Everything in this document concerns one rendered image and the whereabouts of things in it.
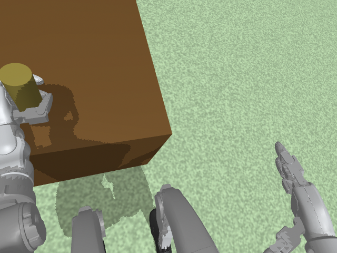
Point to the right robot hand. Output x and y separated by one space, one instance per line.
311 215

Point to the left robot arm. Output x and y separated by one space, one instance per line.
21 228

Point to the right robot foot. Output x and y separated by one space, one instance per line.
155 233

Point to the can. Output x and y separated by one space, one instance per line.
19 82

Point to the left robot hand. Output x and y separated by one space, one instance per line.
10 114

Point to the right robot arm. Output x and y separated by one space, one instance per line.
325 244

